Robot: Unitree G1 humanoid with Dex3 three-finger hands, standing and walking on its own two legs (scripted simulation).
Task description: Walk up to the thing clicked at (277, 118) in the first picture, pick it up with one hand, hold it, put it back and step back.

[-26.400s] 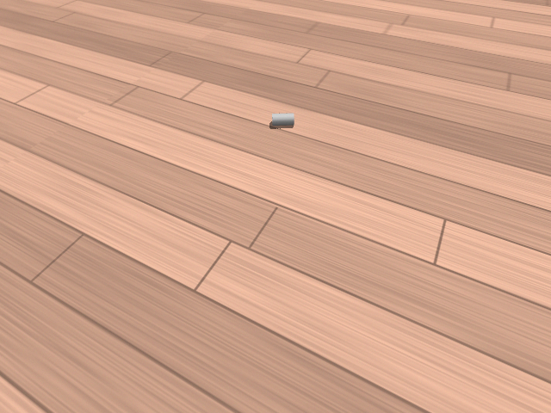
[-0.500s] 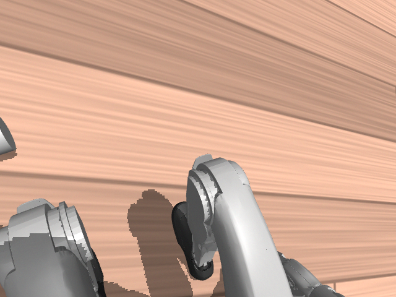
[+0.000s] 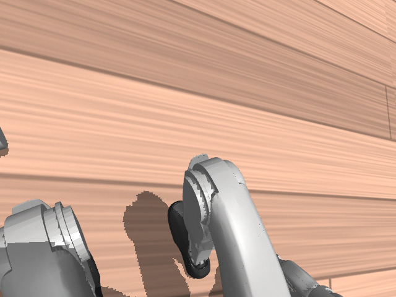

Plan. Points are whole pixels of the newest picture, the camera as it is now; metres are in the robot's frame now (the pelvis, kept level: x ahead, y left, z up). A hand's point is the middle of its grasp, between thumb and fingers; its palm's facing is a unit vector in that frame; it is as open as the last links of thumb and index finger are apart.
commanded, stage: open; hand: left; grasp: from above
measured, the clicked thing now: out of the picture +0.43 +0.34 -0.26
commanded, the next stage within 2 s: withdraw in 0.36 s
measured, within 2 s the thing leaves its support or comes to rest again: neither
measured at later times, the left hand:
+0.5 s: hand out of the picture +0.42 +0.33 -0.24, palm faces -0.44 -0.17 -0.88, open 14.1 cm
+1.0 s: hand out of the picture +0.42 +0.36 -0.08, palm faces -0.41 -0.08 -0.91, open 14.1 cm
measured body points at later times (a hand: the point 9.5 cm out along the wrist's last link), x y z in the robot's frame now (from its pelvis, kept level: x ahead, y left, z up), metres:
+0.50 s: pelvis +0.00 +0.00 +0.00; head +0.26 +0.12 +0.34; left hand +0.43 +0.33 -0.19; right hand +0.07 -0.26 -0.07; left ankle +0.06 +0.13 -0.26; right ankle +0.11 -0.12 -0.26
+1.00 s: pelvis +0.00 -0.01 +0.05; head +0.21 +0.07 +0.44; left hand +0.43 +0.36 -0.03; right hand +0.12 -0.26 -0.07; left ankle +0.06 +0.13 -0.26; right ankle +0.11 -0.12 -0.26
